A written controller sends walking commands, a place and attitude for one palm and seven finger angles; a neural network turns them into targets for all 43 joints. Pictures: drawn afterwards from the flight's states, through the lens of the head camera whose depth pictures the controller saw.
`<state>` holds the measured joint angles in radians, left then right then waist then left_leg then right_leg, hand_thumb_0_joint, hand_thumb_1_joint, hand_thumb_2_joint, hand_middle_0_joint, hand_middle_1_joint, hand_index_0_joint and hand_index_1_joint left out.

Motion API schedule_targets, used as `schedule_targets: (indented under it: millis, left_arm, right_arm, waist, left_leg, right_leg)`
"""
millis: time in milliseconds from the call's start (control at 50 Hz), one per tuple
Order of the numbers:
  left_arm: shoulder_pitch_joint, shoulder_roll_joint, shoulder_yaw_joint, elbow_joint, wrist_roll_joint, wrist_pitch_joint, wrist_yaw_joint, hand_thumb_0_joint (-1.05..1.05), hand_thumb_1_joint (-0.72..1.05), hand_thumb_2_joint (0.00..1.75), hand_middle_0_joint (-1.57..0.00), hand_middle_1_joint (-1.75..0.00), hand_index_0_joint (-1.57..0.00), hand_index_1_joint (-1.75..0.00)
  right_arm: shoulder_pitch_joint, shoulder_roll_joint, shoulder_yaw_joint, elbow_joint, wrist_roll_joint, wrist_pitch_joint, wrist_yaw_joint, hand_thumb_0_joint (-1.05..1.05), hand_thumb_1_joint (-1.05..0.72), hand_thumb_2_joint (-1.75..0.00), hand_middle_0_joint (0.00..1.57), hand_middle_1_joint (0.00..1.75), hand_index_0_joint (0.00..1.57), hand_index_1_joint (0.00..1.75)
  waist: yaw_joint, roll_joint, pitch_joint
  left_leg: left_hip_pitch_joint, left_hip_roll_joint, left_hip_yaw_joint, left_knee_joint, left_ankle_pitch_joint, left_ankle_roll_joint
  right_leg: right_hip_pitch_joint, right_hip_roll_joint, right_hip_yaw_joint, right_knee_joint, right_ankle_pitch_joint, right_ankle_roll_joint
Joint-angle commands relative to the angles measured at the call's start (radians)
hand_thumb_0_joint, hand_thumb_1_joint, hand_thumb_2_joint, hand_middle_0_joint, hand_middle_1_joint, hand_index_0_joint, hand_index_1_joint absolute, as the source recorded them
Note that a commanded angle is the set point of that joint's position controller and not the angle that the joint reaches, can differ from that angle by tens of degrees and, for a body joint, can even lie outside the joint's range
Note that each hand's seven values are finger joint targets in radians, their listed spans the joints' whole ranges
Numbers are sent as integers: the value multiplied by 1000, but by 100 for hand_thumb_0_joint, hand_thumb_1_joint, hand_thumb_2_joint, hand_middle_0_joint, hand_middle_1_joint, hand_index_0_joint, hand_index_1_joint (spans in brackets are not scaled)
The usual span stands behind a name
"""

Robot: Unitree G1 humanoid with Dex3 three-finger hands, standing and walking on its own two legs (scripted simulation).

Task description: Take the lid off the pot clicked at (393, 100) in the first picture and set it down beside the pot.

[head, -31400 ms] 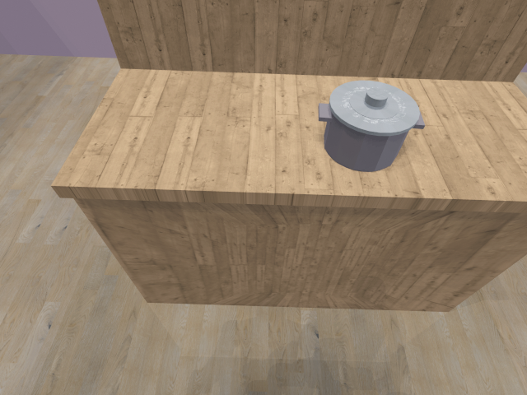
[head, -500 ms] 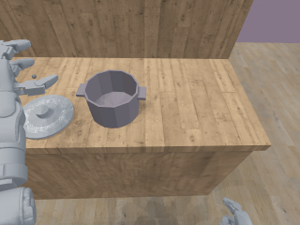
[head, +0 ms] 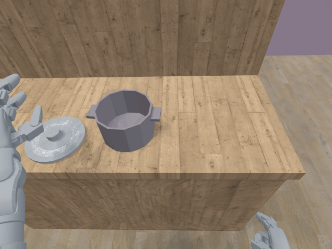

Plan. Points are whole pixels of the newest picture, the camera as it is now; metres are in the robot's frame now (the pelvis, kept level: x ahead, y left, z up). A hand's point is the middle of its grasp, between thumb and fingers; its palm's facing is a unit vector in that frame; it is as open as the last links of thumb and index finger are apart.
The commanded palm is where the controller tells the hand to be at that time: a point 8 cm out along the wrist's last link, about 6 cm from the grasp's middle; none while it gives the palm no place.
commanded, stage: draw the hand back to the body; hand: left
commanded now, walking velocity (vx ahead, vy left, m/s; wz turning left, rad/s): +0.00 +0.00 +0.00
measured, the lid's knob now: (53, 133) +0.42 +0.41 -0.01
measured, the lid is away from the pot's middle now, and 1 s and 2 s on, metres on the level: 0.24 0.24 0.24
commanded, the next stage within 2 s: step back with the hand held close in 0.98 s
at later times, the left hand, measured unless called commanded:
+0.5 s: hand (21, 162) +0.22 +0.28 +0.17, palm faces +0.46 -0.84 -0.29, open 7.5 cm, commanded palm +0.16 +0.31 +0.18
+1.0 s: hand (8, 206) +0.14 +0.26 +0.16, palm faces +0.41 -0.84 -0.35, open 7.5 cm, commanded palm +0.09 +0.30 +0.18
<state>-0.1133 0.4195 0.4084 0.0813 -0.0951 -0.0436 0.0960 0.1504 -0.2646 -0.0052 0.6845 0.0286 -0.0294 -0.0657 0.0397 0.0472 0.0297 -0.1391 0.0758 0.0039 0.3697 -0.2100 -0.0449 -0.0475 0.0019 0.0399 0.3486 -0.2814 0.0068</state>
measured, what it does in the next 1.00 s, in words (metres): stands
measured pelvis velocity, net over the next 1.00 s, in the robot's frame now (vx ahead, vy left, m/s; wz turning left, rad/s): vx -0.03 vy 0.02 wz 0.02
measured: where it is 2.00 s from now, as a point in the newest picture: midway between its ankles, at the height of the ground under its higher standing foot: outside the picture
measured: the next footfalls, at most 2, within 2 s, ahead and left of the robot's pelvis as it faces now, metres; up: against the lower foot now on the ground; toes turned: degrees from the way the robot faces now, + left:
none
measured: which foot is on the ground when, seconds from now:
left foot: down 0.00-1.00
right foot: down 0.00-1.00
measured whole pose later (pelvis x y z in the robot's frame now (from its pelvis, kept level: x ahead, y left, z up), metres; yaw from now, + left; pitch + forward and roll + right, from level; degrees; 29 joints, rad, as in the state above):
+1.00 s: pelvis -0.03 +0.02 +0.00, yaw +1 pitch -6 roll -1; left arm 0.51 0.33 0.28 -0.49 -0.08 -0.11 0.09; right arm 0.14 -0.20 0.02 0.67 -0.02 -0.11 -0.08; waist 0.08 0.05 0.06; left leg -0.11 0.05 -0.01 0.39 -0.18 -0.03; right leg 0.02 -0.02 0.02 0.31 -0.23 0.04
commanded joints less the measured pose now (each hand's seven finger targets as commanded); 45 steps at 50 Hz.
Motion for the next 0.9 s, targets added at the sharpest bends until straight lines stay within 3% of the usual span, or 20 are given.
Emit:
schedule_targets:
  millis: [0,100,180,240,300,360,460,580,600,660,720,800,880]
  left_arm:
    - [-192,265,101,-293,-5,-78,9,0,79,86,-21,-38,-21,-38]
    - [-92,227,96,-331,-10,-81,8,0,90,90,-20,-30,-20,-30]
    - [-64,192,66,-442,-6,-94,4,0,90,90,-20,-30,-20,-30]
    - [22,182,73,-423,-12,-88,6,0,90,90,-20,-30,-20,-30]
    - [63,175,68,-517,-10,-106,6,0,90,90,-20,-30,-20,-30]
    - [119,144,43,-510,-10,-101,3,0,90,90,-20,-30,-20,-30]
    - [214,143,50,-616,-7,-121,3,0,90,90,-20,-30,-20,-30]
    - [324,109,26,-655,-6,-127,0,0,90,90,-20,-30,-20,-30]
    - [346,108,21,-696,-2,-133,1,0,90,90,-20,-30,-20,-30]
    - [431,87,10,-701,-1,-132,0,0,90,90,-20,-30,-20,-30]
    - [475,83,2,-755,4,-137,0,0,90,90,-20,-30,-20,-30]
    - [562,68,-9,-790,8,-139,-1,0,90,90,-20,-30,-20,-30]
    - [497,82,-7,-812,12,-139,5,0,90,90,-20,-30,-20,-30]
  right_arm:
    - [-108,-101,-34,-148,1,-52,-8,0,-90,-90,20,30,20,30]
    - [-119,-92,-29,-152,-6,-60,-10,0,-90,-90,20,30,20,30]
    - [-137,-79,-26,-163,-8,-71,-9,0,-90,-90,20,30,20,30]
    - [-140,-77,-24,-158,-12,-70,-13,0,-90,-90,20,30,20,30]
    - [-149,-71,-22,-167,-16,-81,-12,0,-90,-90,20,30,20,30]
    - [-153,-70,-19,-164,-19,-83,-14,0,-90,-90,20,30,20,30]
    - [-159,-64,-18,-172,-26,-95,-14,0,-90,-90,20,30,20,30]
    - [-166,-60,-17,-177,-29,-104,-12,0,-90,-90,20,30,20,30]
    - [-164,-59,-19,-180,-30,-108,-12,0,-90,-90,20,30,20,30]
    - [-161,-56,-15,-177,-35,-114,-12,0,-90,-90,20,30,20,30]
    - [-163,-54,-15,-183,-36,-121,-11,0,-90,-90,20,30,20,30]
    - [-159,-48,-16,-190,-37,-129,-13,0,-90,-90,20,30,20,30]
    - [-163,-50,-12,-185,-38,-135,-20,0,-90,-90,20,30,20,30]
  waist:
    - [6,17,-237]
    - [11,-21,-209]
    - [7,30,-211]
    - [16,-18,-168]
    - [17,39,-180]
    - [18,0,-131]
    - [27,43,-150]
    - [20,0,-87]
    - [23,48,-106]
    - [28,14,-82]
    - [27,38,-76]
    - [28,23,-71]
    - [18,15,-49]
  left_leg:
    - [182,-83,95,23,348,91]
    - [177,-80,90,16,329,91]
    - [204,-81,92,13,324,87]
    - [180,-77,85,0,286,87]
    - [196,-76,79,-4,271,83]
    - [181,-74,74,-13,251,80]
    - [188,-75,65,-20,233,76]
    - [160,-68,54,-34,166,71]
    - [168,-67,55,-33,162,70]
    - [151,-68,47,-35,156,67]
    - [148,-67,46,-33,138,66]
    - [146,-63,46,-25,129,66]
    - [148,-66,41,-24,100,65]
  right_leg:
    - [-19,38,-71,-22,528,6]
    - [-29,41,-75,-34,494,4]
    - [-36,41,-75,-48,466,0]
    - [-44,41,-78,-56,419,2]
    - [-40,39,-80,-64,383,-4]
    - [-59,43,-84,-75,352,-4]
    - [-39,39,-84,-84,320,-9]
    - [-68,41,-89,-108,237,-9]
    - [-60,38,-85,-104,231,-11]
    - [-64,41,-92,-107,223,-11]
    - [-70,39,-90,-112,203,-13]
    - [-76,39,-90,-111,193,-13]
    - [-95,41,-87,-125,166,-13]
